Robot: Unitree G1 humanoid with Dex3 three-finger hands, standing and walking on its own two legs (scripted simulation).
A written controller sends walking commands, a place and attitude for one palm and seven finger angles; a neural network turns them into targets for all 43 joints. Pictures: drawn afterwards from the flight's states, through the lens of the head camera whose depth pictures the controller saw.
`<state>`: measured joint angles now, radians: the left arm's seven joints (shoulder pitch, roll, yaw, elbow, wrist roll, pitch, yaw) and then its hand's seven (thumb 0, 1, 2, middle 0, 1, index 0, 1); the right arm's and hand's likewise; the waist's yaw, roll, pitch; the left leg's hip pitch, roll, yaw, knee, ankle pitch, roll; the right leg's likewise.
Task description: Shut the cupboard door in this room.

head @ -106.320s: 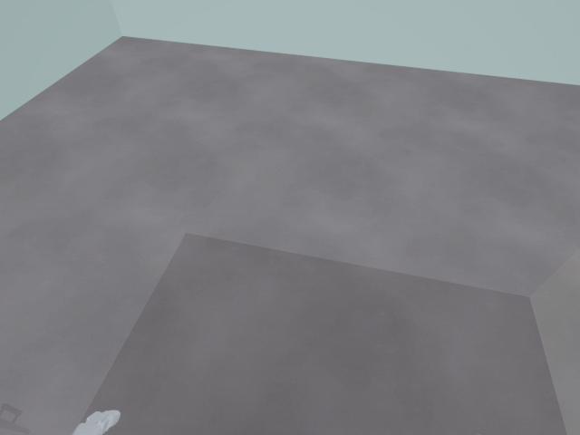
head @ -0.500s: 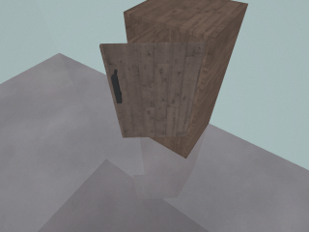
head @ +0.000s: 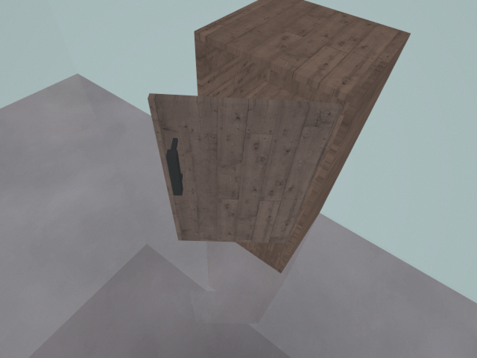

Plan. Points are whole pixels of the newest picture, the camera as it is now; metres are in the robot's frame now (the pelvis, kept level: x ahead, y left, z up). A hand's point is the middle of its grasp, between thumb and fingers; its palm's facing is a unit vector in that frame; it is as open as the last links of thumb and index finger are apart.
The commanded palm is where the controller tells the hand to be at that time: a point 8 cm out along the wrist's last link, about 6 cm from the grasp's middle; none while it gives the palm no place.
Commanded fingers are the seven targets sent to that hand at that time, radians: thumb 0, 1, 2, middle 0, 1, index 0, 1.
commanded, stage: come to a stop and stand still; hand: left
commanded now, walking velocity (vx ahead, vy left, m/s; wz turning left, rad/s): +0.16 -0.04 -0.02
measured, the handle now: (176, 167) +0.51 +0.18 -0.04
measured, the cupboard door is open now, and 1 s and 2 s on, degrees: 36 36 36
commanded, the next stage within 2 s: look again from close up in 1.48 s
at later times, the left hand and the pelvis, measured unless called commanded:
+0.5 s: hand out of the picture +0.14 +0.14 -0.16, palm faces +0.07 -0.97 -0.24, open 7.3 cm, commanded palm none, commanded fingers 0.00 0.90 0.90 -0.20 -0.30 -0.20 -0.30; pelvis +0.06 -0.04 +0.01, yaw +2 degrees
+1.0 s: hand out of the picture -0.02 +0.20 -0.17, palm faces +0.05 -0.97 -0.22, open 7.4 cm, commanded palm none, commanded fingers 0.00 0.90 0.90 -0.20 -0.30 -0.20 -0.30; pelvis -0.01 +0.02 +0.01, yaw -1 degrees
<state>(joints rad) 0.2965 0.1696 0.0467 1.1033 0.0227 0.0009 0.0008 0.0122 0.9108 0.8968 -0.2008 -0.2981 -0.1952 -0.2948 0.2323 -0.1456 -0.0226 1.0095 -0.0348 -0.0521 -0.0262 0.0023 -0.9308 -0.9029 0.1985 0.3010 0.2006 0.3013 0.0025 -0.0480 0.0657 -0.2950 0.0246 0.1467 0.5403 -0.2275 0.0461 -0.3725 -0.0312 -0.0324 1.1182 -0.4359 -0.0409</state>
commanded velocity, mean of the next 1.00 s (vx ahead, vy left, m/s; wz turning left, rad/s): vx -0.09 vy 0.04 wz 0.00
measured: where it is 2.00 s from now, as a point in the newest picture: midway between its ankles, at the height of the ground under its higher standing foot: outside the picture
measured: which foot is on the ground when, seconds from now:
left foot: down 0.00-0.32, up 0.34-0.64, down 0.66-1.00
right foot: up 0.00-0.20, down 0.22-0.66, up 0.68-0.96, down 0.98-1.00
